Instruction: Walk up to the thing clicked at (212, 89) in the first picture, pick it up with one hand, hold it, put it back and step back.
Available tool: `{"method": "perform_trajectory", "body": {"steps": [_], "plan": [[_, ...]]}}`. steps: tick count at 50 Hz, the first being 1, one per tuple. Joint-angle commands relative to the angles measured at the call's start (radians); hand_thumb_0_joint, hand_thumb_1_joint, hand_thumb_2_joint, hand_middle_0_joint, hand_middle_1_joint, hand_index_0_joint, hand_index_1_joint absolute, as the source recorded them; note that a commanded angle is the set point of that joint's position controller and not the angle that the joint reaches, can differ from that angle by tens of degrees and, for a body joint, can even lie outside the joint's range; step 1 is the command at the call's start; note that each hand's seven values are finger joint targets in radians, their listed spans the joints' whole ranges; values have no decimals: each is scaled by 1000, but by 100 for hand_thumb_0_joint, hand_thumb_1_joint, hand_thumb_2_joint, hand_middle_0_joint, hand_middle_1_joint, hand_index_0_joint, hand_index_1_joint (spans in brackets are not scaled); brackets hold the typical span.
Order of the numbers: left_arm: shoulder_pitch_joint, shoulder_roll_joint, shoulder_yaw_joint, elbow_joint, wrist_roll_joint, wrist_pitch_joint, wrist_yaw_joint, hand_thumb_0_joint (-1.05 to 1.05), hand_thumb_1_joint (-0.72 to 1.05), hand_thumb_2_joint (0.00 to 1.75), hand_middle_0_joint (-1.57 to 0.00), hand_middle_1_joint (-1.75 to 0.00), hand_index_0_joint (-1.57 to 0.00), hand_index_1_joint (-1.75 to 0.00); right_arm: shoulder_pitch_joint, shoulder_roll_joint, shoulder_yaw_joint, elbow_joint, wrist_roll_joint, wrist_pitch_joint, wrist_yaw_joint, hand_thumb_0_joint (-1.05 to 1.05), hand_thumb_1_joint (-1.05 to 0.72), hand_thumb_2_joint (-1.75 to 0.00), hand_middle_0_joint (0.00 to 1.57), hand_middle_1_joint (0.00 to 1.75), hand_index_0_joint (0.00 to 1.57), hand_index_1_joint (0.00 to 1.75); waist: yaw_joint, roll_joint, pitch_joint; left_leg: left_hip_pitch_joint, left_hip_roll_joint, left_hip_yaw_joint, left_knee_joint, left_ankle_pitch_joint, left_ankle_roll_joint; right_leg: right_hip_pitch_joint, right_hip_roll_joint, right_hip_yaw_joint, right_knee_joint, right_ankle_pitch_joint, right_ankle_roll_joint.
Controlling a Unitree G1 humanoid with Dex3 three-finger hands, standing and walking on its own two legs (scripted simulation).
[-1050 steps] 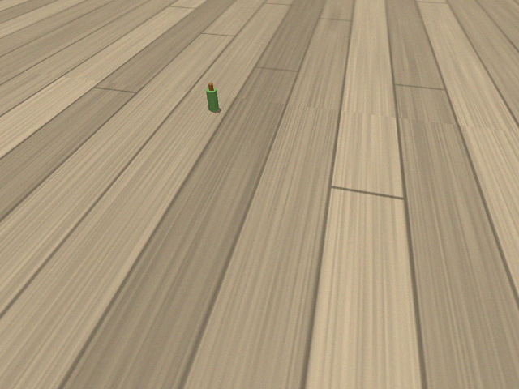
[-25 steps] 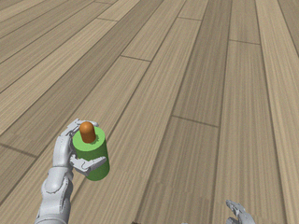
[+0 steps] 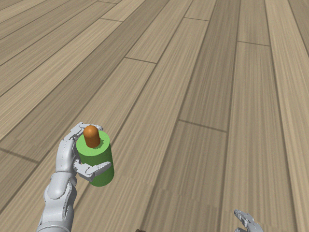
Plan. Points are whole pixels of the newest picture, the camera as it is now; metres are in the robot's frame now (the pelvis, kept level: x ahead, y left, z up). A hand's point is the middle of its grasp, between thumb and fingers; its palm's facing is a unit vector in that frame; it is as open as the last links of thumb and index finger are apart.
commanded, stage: hold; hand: left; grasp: from the side
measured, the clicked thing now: (96, 154) +0.32 +0.17 +0.04
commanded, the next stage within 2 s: crouch in 1.06 s
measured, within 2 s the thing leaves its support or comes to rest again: neither
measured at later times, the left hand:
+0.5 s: hand (95, 151) +0.32 +0.16 +0.05, palm faces +0.01 -1.00 -0.01, open 11.1 cm
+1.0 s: hand (95, 154) +0.31 +0.16 +0.05, palm faces +0.01 -1.00 -0.01, open 11.1 cm
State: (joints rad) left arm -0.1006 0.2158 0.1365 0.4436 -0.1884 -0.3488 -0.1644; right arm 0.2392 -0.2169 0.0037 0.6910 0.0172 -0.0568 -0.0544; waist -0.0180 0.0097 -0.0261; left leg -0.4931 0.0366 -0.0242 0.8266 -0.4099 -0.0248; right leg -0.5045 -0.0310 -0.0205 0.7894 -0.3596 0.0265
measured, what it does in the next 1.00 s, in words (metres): stands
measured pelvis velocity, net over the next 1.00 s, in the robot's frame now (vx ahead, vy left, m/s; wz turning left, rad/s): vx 0.00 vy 0.00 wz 0.00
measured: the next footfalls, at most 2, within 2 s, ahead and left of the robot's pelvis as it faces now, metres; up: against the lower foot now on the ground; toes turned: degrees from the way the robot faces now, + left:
none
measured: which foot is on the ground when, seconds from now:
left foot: down 0.00-1.00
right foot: down 0.00-1.00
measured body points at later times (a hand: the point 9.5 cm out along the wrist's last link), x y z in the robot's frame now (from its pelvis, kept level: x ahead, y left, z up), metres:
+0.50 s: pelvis +0.00 +0.00 +0.00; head +0.03 +0.00 +0.45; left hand +0.31 +0.22 +0.05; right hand +0.13 -0.25 -0.11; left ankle +0.01 +0.13 -0.70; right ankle +0.03 -0.14 -0.70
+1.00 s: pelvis +0.00 +0.00 +0.00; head +0.02 +0.00 +0.45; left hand +0.30 +0.22 +0.06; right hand +0.13 -0.25 -0.10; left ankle +0.01 +0.13 -0.70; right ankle +0.03 -0.14 -0.70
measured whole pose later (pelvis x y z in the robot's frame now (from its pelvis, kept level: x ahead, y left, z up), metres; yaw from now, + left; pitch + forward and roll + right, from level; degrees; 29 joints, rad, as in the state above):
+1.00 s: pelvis +0.00 +0.00 +0.00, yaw +0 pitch +4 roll -1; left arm -0.09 0.21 0.13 0.43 -0.19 -0.35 -0.16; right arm 0.23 -0.22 0.00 0.69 0.02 -0.06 -0.05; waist -0.02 0.01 -0.03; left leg -0.49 0.04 -0.03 0.82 -0.40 -0.03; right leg -0.50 -0.03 -0.02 0.79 -0.36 0.02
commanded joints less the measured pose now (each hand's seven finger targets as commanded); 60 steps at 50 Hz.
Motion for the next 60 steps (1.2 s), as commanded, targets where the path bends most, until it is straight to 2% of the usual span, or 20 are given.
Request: {"method": "perform_trajectory", "body": {"steps": [1, 2, 5, 8, 15, 21, 24, 30, 32, 36, 41, 43, 45, 46, 48, 49, 51, 52, 57, 60], "plan": [[-345, 133, 53, -331, -39, -97, 4, 0, 0, 118, -118, -138, -120, -137, -31, -137, -48, -124, -1, -45, -14, 0, -90, -90, 20, 30, 20, 30, -5, 19, -283, 113, -35, 22, -123, 240, 20, 142, 31, -18, -108, 246, -30], [-327, 104, 37, -279, -40, -91, 6, 0, 0, 120, -118, -139, -120, -139, -30, -136, -46, -123, -2, -47, -11, 0, -91, -90, 20, 30, 20, 30, -15, 1, -269, 104, -32, 17, -127, 229, 20, 133, 33, -22, -104, 233, -31], [-388, 167, 96, -326, -34, -104, 28, 0, -1, 120, -117, -138, -119, -138, -40, -138, -49, -124, -1, -44, -11, 0, -90, -90, 20, 30, 20, 30, 7, 35, -264, 95, -32, 20, -135, 206, 18, 127, 32, -21, -104, 207, -34], [-290, 133, 75, -279, -24, -100, 31, 0, 3, 120, -118, -139, -120, -139, -31, -130, -46, -121, -6, -42, -11, 0, -90, -90, 20, 30, 20, 30, 5, 21, -264, 97, -35, 23, -127, 217, 19, 138, 32, -20, -104, 219, -31], [-300, 119, 36, -321, -26, -95, 11, 0, 2, 120, -118, -139, -120, -139, -32, -135, -51, -128, -4, -42, -6, 0, -90, -90, 20, 30, 20, 30, -3, 44, -282, 111, -30, 19, -125, 247, 15, 142, 35, -22, -96, 243, -35], [-372, 124, 48, -321, -35, -94, 15, 0, 1, 119, -116, -138, -119, -137, -24, -140, -51, -121, -4, -46, -5, 0, -90, -90, 20, 30, 20, 30, -16, 16, -268, 111, -27, 18, -127, 222, 20, 117, 34, -21, -99, 225, -31], [-339, 135, 59, -326, -33, -102, 11, 0, 3, 121, -117, -138, -119, -138, -32, -137, -51, -125, -5, -45, -4, 0, -90, -90, 20, 30, 20, 30, 2, 21, -278, 100, -35, 21, -120, 237, 20, 144, 29, -19, -99, 242, -31], [-276, 121, 63, -245, -28, -89, 13, 0, 0, 122, -117, -139, -119, -139, -37, -139, -53, -127, -4, -43, -1, 0, -90, -90, 20, 30, 20, 30, 0, 11, -266, 88, -33, 25, -121, 227, 21, 139, 30, -18, -101, 233, -32], [-342, 146, 76, -336, -31, -104, 17, 0, 3, 121, -117, -138, -119, -138, -52, -138, -54, -135, -2, -41, 1, 0, -89, -90, 20, 30, 20, 30, 8, 42, -261, 89, -34, 24, -133, 200, 18, 132, 30, -20, -104, 206, -35], [-297, 139, 80, -294, -33, -103, 14, 0, 1, 122, -120, -141, -122, -141, -44, -135, -51, -135, -3, -44, 0, 0, -90, -90, 20, 30, 20, 30, 4, 10, -264, 82, -37, 25, -128, 185, 23, 146, 29, -17, -114, 193, -29], [-324, 107, 29, -329, -36, -100, 6, 0, 0, 120, -118, -139, -120, -138, -47, -135, -49, -137, -2, -48, -3, 0, -90, -90, 20, 30, 20, 30, -14, 12, -276, 99, -36, 27, -127, 189, 23, 142, 29, -14, -115, 203, -28], [-278, 117, 49, -263, -31, -92, 7, 0, -1, 120, -118, -140, -120, -139, -47, -141, -52, -127, -1, -49, -7, 0, -91, -90, 20, 30, 20, 30, -12, 7, -251, 90, -37, 28, -124, 195, 25, 127, 27, -12, -113, 212, -28], [-387, 162, 74, -357, -30, -107, 8, 0, -2, 120, -117, -138, -119, -138, -51, -138, -51, -133, -3, -49, -7, 0, -90, -90, 20, 30, 20, 30, -8, 20, -268, 89, -38, 31, -124, 176, 26, 129, 25, -8, -121, 198, -27], [-320, 127, 47, -298, -28, -98, 3, 0, 0, 119, -117, -137, -119, -137, -44, -132, -48, -128, -4, -50, -7, 0, -90, -90, 20, 30, 20, 30, -14, 13, -262, 90, -38, 29, -123, 174, 27, 124, 25, -11, -120, 194, -27], [-296, 111, 55, -260, -36, -92, 4, 0, 0, 120, -117, -139, -119, -138, -45, -135, -47, -126, -4, -52, -7, 0, -90, -90, 20, 30, 20, 30, -15, -11, -237, 81, -37, 27, -127, 166, 28, 120, 26, -14, -121, 184, -25], [-347, 134, 62, -327, -36, -100, 6, 0, 1, 120, -117, -139, -119, -138, -47, -139, -50, -129, -3, -53, -7, 0, -90, -90, 20, 30, 20, 30, -3, 23, -265, 89, -39, 30, -128, 172, 25, 130, 25, -12, -118, 190, -30], [-295, 125, 66, -258, -31, -92, 8, 0, -1, 121, -118, -140, -120, -140, -47, -142, -50, -131, -2, -53, -8, 0, -90, -90, 20, 30, 20, 30, -4, 8, -266, 96, -35, 26, -131, 196, 24, 142, 28, -17, -111, 208, -30], [-356, 159, 78, -354, -31, -103, 12, 0, -1, 120, -117, -139, -119, -139, -45, -139, -50, -131, -4, -53, -7, 0, -90, -90, 20, 30, 20, 30, 3, 46, -286, 103, -37, 27, -130, 208, 22, 149, 27, -15, -110, 218, -32], [-296, 119, 70, -244, -33, -100, 12, 0, -2, 121, -119, -141, -121, -141, -56, -139, -51, -136, -3, -52, -2, 0, -91, -90, 20, 30, 20, 30, 1, 19, -229, 68, -34, 25, -137, 177, 22, 122, 31, -19, -108, 186, -33], [-317, 136, 59, -266, -19, -107, 5, 0, 16, 118, -125, -137, -127, -136, -53, -139, -52, -135, -4, -48, -2, 0, -87, -90, 20, 30, 20, 30, -5, 18, -222, 68, -36, 26, -139, 138, 24, 108, 29, -17, -117, 148, -32]]}}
